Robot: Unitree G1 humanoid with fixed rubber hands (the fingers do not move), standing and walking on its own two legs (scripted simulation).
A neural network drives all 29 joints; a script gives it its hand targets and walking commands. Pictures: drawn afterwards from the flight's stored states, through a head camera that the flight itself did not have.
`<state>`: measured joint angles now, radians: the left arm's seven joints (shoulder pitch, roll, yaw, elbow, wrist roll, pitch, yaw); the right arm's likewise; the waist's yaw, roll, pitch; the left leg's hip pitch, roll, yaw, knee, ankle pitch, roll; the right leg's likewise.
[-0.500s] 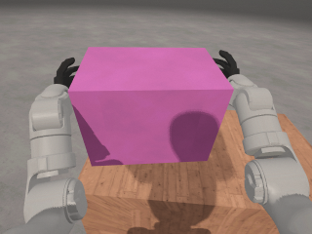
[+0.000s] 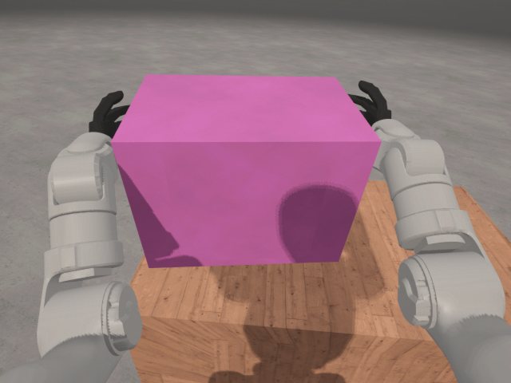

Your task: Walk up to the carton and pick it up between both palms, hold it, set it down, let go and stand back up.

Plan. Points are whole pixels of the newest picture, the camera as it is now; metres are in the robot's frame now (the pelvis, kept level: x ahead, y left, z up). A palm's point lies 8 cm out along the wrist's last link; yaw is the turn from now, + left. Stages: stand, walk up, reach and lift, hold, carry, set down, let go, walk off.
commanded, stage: hold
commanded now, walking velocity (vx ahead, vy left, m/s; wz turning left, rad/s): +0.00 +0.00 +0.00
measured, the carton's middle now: (244, 170) +0.38 +0.01 +0.22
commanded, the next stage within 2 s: none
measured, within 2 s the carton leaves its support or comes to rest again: neither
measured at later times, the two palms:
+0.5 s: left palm (102, 145) +0.37 +0.21 +0.26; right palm (370, 131) +0.38 -0.18 +0.28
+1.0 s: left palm (105, 145) +0.37 +0.20 +0.26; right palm (371, 133) +0.38 -0.18 +0.28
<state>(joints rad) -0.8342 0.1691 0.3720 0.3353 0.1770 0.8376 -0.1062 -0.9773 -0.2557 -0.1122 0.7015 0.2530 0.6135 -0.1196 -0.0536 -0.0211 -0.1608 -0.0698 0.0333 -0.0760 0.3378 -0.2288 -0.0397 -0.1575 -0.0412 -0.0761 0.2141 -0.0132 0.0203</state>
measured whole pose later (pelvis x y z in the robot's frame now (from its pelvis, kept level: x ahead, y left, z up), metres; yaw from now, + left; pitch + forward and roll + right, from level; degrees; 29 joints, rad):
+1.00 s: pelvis +0.01 +0.00 +0.00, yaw +0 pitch -3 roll -1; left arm -0.79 0.15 0.37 0.27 0.18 0.85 -0.10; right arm -0.93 -0.26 -0.09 0.63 0.27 0.62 -0.12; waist -0.06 -0.01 -0.15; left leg -0.05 0.03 -0.08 0.34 -0.24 -0.03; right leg -0.13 -0.04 -0.07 0.20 -0.02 0.03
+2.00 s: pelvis +0.00 +0.00 +0.00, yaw +0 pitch -3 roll -1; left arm -0.79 0.16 0.35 0.26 0.18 0.85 -0.11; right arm -0.93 -0.26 -0.10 0.62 0.27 0.62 -0.12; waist -0.06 -0.02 -0.14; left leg -0.06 0.03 -0.08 0.34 -0.24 -0.03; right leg -0.14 -0.04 -0.07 0.20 -0.01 0.03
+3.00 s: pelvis +0.01 +0.00 +0.00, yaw +1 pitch -2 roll -1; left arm -0.79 0.17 0.35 0.28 0.17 0.84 -0.10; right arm -0.94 -0.25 -0.11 0.64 0.26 0.62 -0.12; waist -0.06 -0.03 -0.15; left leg -0.07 0.03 -0.09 0.34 -0.24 -0.04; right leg -0.14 -0.04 -0.08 0.20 -0.02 0.03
